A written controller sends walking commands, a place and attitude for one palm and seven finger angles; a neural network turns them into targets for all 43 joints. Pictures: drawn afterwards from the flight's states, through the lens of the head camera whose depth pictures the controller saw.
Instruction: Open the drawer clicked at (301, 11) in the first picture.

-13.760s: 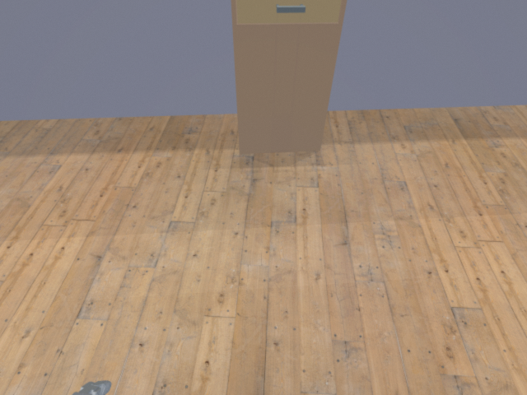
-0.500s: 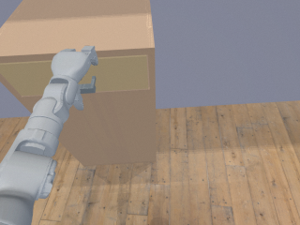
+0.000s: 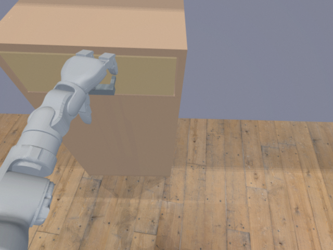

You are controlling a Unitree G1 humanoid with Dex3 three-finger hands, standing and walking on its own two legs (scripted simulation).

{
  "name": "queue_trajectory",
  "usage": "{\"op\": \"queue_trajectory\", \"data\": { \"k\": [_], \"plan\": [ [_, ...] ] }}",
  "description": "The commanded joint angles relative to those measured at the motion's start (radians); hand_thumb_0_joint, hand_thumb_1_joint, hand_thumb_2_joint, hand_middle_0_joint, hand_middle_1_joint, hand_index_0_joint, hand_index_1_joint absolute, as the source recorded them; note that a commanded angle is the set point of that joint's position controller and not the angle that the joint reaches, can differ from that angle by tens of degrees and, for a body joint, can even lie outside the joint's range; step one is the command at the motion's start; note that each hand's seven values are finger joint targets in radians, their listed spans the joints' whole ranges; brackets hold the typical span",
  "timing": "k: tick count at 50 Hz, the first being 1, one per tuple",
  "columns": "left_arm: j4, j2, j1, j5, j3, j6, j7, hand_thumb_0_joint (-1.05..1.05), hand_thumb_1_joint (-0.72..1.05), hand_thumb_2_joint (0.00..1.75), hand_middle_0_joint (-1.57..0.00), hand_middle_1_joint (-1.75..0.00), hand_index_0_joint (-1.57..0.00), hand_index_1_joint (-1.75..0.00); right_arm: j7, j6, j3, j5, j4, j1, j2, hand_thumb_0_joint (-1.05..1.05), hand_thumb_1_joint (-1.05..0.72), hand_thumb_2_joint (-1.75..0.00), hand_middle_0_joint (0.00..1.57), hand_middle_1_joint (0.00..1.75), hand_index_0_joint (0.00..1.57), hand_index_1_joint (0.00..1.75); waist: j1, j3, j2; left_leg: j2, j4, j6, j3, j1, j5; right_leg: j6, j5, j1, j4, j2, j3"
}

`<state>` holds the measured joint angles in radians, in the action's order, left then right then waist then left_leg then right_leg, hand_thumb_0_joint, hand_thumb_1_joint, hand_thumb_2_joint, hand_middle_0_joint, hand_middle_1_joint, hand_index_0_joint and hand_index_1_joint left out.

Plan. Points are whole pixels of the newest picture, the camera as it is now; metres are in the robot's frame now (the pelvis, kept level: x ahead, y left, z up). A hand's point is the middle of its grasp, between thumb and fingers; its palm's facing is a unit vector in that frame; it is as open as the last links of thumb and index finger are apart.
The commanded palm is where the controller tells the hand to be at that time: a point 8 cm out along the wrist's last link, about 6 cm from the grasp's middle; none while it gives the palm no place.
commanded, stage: move the hooked fingers above the handle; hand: left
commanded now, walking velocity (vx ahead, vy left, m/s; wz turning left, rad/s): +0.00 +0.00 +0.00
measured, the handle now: (93, 83) +0.53 +0.21 +0.06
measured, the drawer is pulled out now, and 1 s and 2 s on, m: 0.00 0.00 0.00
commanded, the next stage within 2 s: none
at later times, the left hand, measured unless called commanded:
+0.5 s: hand (74, 80) +0.48 +0.23 +0.12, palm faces -0.08 +0.02 -1.00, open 13.6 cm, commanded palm +0.47 +0.24 +0.17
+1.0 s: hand (89, 80) +0.49 +0.20 +0.11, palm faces +0.02 +0.00 -1.00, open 13.5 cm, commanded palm +0.47 +0.24 +0.18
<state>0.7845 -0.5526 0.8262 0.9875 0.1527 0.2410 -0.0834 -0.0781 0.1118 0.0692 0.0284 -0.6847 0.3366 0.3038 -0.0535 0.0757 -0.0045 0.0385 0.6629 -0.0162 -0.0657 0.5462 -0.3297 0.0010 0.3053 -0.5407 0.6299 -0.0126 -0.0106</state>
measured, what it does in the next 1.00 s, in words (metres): stands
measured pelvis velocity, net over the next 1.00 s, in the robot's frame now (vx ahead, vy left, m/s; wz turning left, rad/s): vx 0.00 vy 0.00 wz -0.03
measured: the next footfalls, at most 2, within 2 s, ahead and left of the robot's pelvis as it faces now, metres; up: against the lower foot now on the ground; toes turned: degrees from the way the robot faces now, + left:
none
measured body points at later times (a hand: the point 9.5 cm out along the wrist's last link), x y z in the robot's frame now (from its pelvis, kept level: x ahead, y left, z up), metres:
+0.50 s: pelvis -0.01 -0.02 +0.00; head +0.06 -0.04 +0.45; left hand +0.48 +0.23 +0.17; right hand +0.06 -0.29 -0.13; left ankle -0.01 +0.11 -0.72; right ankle +0.00 -0.13 -0.72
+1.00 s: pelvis +0.00 +0.00 +0.00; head +0.07 -0.02 +0.45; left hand +0.48 +0.20 +0.16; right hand +0.07 -0.25 -0.14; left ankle -0.01 +0.11 -0.72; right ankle +0.00 -0.13 -0.72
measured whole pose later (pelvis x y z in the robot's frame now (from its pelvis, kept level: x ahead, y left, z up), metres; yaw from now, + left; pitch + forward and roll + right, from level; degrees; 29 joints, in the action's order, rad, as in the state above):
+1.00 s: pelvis +0.00 +0.00 +0.00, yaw -2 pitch +13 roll +0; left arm 0.90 -0.53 0.84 1.04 0.07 0.14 -0.14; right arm -0.05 0.15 0.01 0.03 -0.66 0.27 0.23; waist -0.06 0.10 -0.06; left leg 0.03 0.65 -0.02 -0.03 0.55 -0.33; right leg -0.01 0.30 -0.56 0.63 -0.02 -0.05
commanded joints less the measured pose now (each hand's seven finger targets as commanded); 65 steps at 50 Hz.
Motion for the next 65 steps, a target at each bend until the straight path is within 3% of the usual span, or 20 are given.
{"op": "queue_trajectory", "data": {
  "k": [1, 3, 4, 8, 10, 13, 17, 24, 26, 27, 32, 35, 37, 38, 42, 45, 53, 59, 63, 65],
  "plan": [
    [-0.127, -0.444, 0.61, 0.043, -0.307, -0.121, -0.171, 0.0, -0.5, 0.3, -0.3, -1.2, -0.3, -1.2, 0.021, -0.025, 0.013, -0.014, 0.073, 0.06, 0.105, 0.0, -0.9, -0.9, 0.2, 0.3, 0.2, 0.3, 0.018, 0.449, -0.192, 0.011, -0.059, 0.004, 0.045, -0.204, 0.398, 0.062, -0.252, 0.151, -0.023, -0.039, 0.039],
    [-0.038, -0.457, 0.531, 0.062, -0.312, -0.21, -0.18, 0.0, -0.5, 0.3, -0.3, -1.2, -0.3, -1.2, 0.025, -0.008, 0.003, -0.017, 0.084, 0.031, 0.102, 0.0, -0.9, -0.9, 0.2, 0.3, 0.2, 0.3, 0.041, 0.488, -0.142, 0.008, -0.056, 0.002, 0.072, -0.16, 0.466, 0.055, -0.358, 0.254, -0.012, -0.033, 0.038],
    [-0.045, -0.428, 0.552, 0.061, -0.281, -0.241, -0.176, 0.0, -0.5, 0.3, -0.3, -1.2, -0.3, -1.2, 0.028, 0.0, 0.0, -0.013, 0.087, 0.024, 0.103, 0.0, -0.9, -0.9, 0.2, 0.3, 0.2, 0.3, 0.028, 0.453, -0.097, 0.003, -0.064, 0.0, 0.074, -0.139, 0.46, 0.049, -0.366, 0.255, -0.02, -0.033, 0.044],
    [0.005, -0.476, 0.544, 0.037, -0.286, -0.302, -0.142, 0.0, -0.5, 0.3, -0.3, -1.2, -0.3, -1.2, 0.004, 0.023, -0.014, 0.009, 0.099, -0.018, 0.108, 0.0, -0.9, -0.9, 0.2, 0.3, 0.2, 0.3, 0.025, 0.417, 0.034, 0.003, -0.109, -0.017, 0.096, -0.098, 0.344, 0.028, -0.333, 0.344, -0.067, -0.019, 0.019],
    [0.039, -0.464, 0.539, 0.041, -0.258, -0.313, -0.114, 0.0, -0.5, 0.3, -0.3, -1.2, -0.3, -1.2, -0.014, 0.027, -0.022, 0.016, 0.103, -0.035, 0.106, 0.0, -0.9, -0.9, 0.2, 0.3, 0.2, 0.3, 0.015, 0.378, 0.074, 0.004, -0.126, -0.023, 0.103, -0.078, 0.277, 0.018, -0.292, 0.346, -0.089, -0.012, 0.011],
    [0.07, -0.524, 0.488, 0.04, -0.295, -0.289, -0.071, 0.0, -0.5, 0.3, -0.3, -1.2, -0.3, -1.2, -0.038, 0.029, -0.033, 0.023, 0.117, -0.054, 0.106, 0.0, -0.9, -0.9, 0.2, 0.3, 0.2, 0.3, 0.037, 0.361, 0.102, 0.002, -0.144, -0.028, 0.108, -0.056, 0.224, 0.012, -0.254, 0.385, -0.107, 0.0, -0.007],
    [0.093, -0.49, 0.439, 0.034, -0.273, -0.234, -0.022, 0.0, -0.5, 0.3, -0.3, -1.2, -0.3, -1.2, -0.06, 0.019, -0.034, 0.03, 0.142, -0.06, 0.099, 0.0, -0.9, -0.9, 0.2, 0.3, 0.2, 0.3, 0.025, 0.317, 0.124, 0.0, -0.145, -0.032, 0.115, -0.033, 0.172, 0.006, -0.215, 0.369, -0.122, 0.005, -0.016],
    [0.069, -0.471, 0.43, 0.05, -0.262, -0.133, 0.02, 0.0, -0.5, 0.3, -0.3, -1.2, -0.3, -1.2, -0.058, -0.007, -0.008, 0.018, 0.15, 0.002, 0.112, 0.0, -0.9, -0.9, 0.2, 0.3, 0.2, 0.3, -0.005, 0.339, 0.046, -0.001, -0.102, -0.037, 0.116, -0.032, 0.158, 0.002, -0.222, 0.307, -0.104, 0.007, -0.034],
    [0.017, -0.401, 0.441, 0.045, -0.212, -0.094, 0.037, 0.0, -0.5, 0.3, -0.3, -1.2, -0.3, -1.2, -0.05, -0.013, 0.007, 0.015, 0.146, 0.029, 0.115, 0.0, -0.9, -0.9, 0.2, 0.3, 0.2, 0.3, -0.025, 0.358, 0.002, -0.002, -0.082, -0.039, 0.111, -0.075, 0.194, 0.009, -0.251, 0.264, -0.093, 0.0, -0.029],
    [-0.034, -0.308, 0.476, 0.028, -0.141, -0.069, 0.05, 0.0, -0.5, 0.3, -0.3, -1.2, -0.3, -1.2, -0.044, -0.017, 0.017, 0.011, 0.143, 0.042, 0.11, 0.0, -0.9, -0.9, 0.2, 0.3, 0.2, 0.3, -0.052, 0.371, -0.013, -0.001, -0.07, -0.042, 0.109, -0.115, 0.22, 0.01, -0.27, 0.244, -0.096, -0.001, -0.028],
    [-0.263, -0.235, 0.586, -0.042, -0.098, 0.024, 0.065, 0.0, -0.5, 0.3, -0.3, -1.2, -0.3, -1.2, -0.031, -0.018, 0.049, -0.004, 0.104, 0.085, 0.111, 0.0, -0.9, -0.9, 0.2, 0.3, 0.2, 0.3, -0.081, 0.453, -0.111, 0.005, -0.021, -0.041, 0.073, -0.283, 0.364, 0.027, -0.314, 0.157, -0.08, -0.018, -0.016],
    [-0.245, -0.277, 0.606, -0.046, -0.151, 0.022, 0.015, 0.0, -0.5, 0.3, -0.3, -1.2, -0.3, -1.2, -0.019, -0.013, 0.049, -0.003, 0.074, 0.09, 0.113, 0.0, -0.9, -0.9, 0.2, 0.3, 0.2, 0.3, -0.069, 0.414, -0.146, 0.004, -0.022, -0.028, 0.057, -0.277, 0.36, 0.035, -0.266, 0.1, -0.068, -0.028, 0.001],
    [-0.215, -0.388, 0.608, -0.034, -0.252, -0.002, -0.036, 0.0, -0.5, 0.3, -0.3, -1.2, -0.3, -1.2, -0.009, -0.009, 0.042, -0.007, 0.061, 0.092, 0.123, 0.0, -0.9, -0.9, 0.2, 0.3, 0.2, 0.3, -0.036, 0.407, -0.158, 0.005, -0.03, -0.019, 0.049, -0.231, 0.386, 0.048, -0.269, 0.113, -0.05, -0.035, 0.017],
    [-0.177, -0.395, 0.59, -0.014, -0.265, -0.026, -0.063, 0.0, -0.5, 0.3, -0.3, -1.2, -0.3, -1.2, 0.0, -0.007, 0.037, -0.007, 0.065, 0.087, 0.114, 0.0, -0.9, -0.9, 0.2, 0.3, 0.2, 0.3, -0.021, 0.423, -0.165, 0.007, -0.031, -0.014, 0.049, -0.216, 0.404, 0.05, -0.281, 0.125, -0.035, -0.036, 0.021],
    [-0.076, -0.452, 0.544, 0.032, -0.322, -0.146, -0.125, 0.0, -0.5, 0.3, -0.3, -1.2, -0.3, -1.2, 0.021, 0.002, 0.021, -0.012, 0.079, 0.061, 0.115, 0.0, -0.9, -0.9, 0.2, 0.3, 0.2, 0.3, 0.01, 0.428, -0.091, 0.003, -0.04, -0.011, 0.059, -0.142, 0.455, 0.05, -0.338, 0.198, -0.017, -0.04, 0.04],
    [-0.076, -0.434, 0.593, 0.046, -0.288, -0.198, -0.142, 0.0, -0.5, 0.3, -0.3, -1.2, -0.3, -1.2, 0.024, 0.01, 0.015, -0.009, 0.089, 0.042, 0.108, 0.0, -0.9, -0.9, 0.2, 0.3, 0.2, 0.3, -0.001, 0.446, -0.067, -0.003, -0.06, -0.014, 0.066, -0.16, 0.417, 0.041, -0.321, 0.219, -0.029, -0.036, 0.038],
    [0.001, -0.508, 0.546, 0.054, -0.33, -0.204, -0.091, 0.0, -0.5, 0.3, -0.3, -1.2, -0.3, -1.2, -0.014, 0.021, -0.008, 0.0, 0.124, -0.003, 0.099, 0.0, -0.9, -0.9, 0.2, 0.3, 0.2, 0.3, 0.018, 0.428, 0.027, -0.002, -0.103, -0.029, 0.081, -0.121, 0.291, 0.025, -0.267, 0.304, -0.068, -0.019, 0.014],
    [0.044, -0.449, 0.454, 0.056, -0.29, -0.163, -0.05, 0.0, -0.5, 0.3, -0.3, -1.2, -0.3, -1.2, -0.022, 0.01, -0.004, 0.001, 0.139, -0.001, 0.101, 0.0, -0.9, -0.9, 0.2, 0.3, 0.2, 0.3, 0.015, 0.36, 0.021, -0.007, -0.116, -0.03, 0.088, -0.11, 0.238, 0.026, -0.219, 0.268, -0.087, -0.017, 0.012],
    [0.04, -0.267, 0.423, 0.048, -0.142, -0.144, 0.0, 0.0, -0.5, 0.3, -0.3, -1.2, -0.3, -1.2, -0.012, -0.003, 0.013, 0.006, 0.137, 0.024, 0.108, 0.0, -0.9, -0.9, 0.2, 0.3, 0.2, 0.3, -0.025, 0.312, 0.01, -0.014, -0.106, -0.034, 0.093, -0.159, 0.236, 0.026, -0.199, 0.191, -0.105, -0.019, 0.014],
    [0.002, -0.243, 0.454, 0.034, -0.108, -0.128, 0.033, 0.0, -0.5, 0.3, -0.3, -1.2, -0.3, -1.2, -0.012, -0.006, 0.02, 0.008, 0.13, 0.042, 0.117, 0.0, -0.9, -0.9, 0.2, 0.3, 0.2, 0.3, -0.041, 0.304, 0.009, -0.014, -0.101, -0.037, 0.085, -0.177, 0.224, 0.026, -0.186, 0.167, -0.113, -0.02, 0.009]
  ]
}}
